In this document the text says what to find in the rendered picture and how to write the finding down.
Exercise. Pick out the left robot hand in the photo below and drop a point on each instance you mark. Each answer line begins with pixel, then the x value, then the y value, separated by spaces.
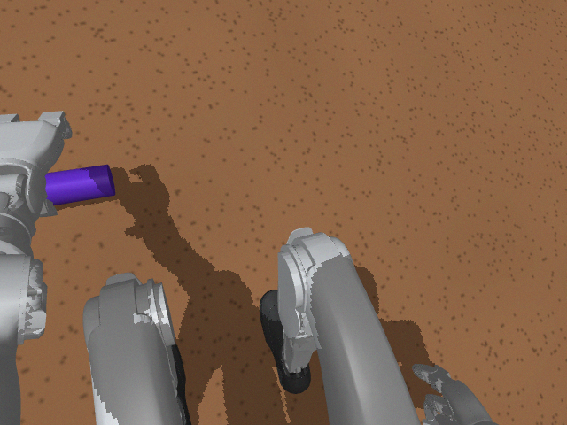
pixel 39 143

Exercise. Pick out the right robot hand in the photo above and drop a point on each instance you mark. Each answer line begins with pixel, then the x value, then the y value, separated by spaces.
pixel 458 406

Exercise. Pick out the right robot foot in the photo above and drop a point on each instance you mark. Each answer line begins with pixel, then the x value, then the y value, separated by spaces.
pixel 273 330

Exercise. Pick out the left robot foot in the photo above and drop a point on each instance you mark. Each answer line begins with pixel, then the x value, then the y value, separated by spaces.
pixel 181 385

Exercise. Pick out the bottle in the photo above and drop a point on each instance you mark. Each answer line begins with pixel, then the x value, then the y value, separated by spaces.
pixel 80 184

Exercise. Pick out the left robot arm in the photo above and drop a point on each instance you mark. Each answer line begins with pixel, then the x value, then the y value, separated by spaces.
pixel 23 294

